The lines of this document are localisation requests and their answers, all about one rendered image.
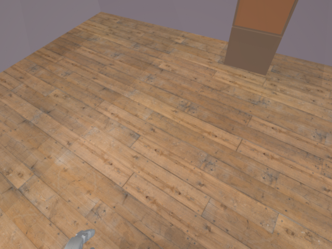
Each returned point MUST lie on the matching cupboard door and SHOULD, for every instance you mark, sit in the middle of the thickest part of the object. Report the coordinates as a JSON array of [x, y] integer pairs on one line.
[[264, 15]]

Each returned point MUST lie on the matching left robot hand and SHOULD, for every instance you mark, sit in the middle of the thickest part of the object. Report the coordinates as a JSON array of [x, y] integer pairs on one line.
[[80, 238]]

